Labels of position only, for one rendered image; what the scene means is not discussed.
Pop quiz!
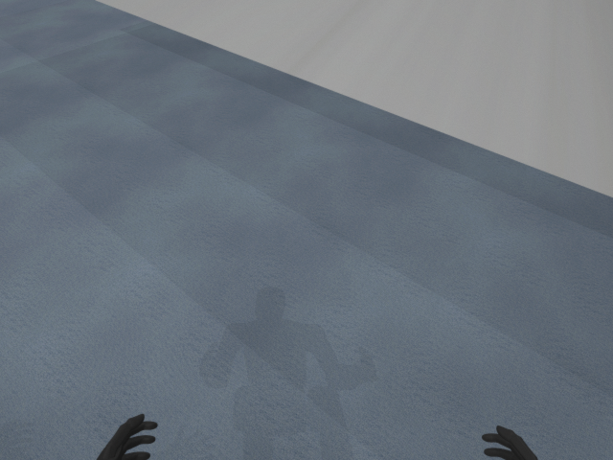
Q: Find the left robot hand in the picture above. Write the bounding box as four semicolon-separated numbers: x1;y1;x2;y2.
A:
97;414;158;460

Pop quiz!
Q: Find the right robot hand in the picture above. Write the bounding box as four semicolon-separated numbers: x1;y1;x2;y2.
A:
482;425;538;460

